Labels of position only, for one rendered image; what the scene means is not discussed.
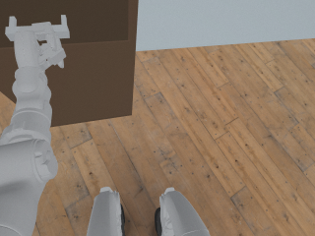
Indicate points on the left robot shin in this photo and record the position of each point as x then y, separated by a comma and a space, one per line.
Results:
118, 219

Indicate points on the cabinet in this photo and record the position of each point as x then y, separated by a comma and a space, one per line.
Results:
96, 83

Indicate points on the left robot forearm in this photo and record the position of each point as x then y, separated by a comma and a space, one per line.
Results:
32, 115

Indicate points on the robot left hand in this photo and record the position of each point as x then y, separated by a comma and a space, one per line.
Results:
28, 50

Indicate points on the robot left upper arm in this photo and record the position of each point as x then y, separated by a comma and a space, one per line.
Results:
25, 168

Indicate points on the handle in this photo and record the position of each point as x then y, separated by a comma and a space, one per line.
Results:
62, 30

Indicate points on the left robot thigh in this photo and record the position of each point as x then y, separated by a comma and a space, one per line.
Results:
106, 208

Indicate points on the drawer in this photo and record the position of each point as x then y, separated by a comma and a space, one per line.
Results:
87, 20

